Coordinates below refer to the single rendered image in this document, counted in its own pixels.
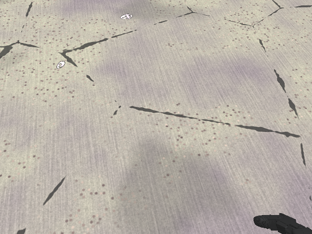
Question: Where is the right robot hand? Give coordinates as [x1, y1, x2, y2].
[253, 213, 312, 234]

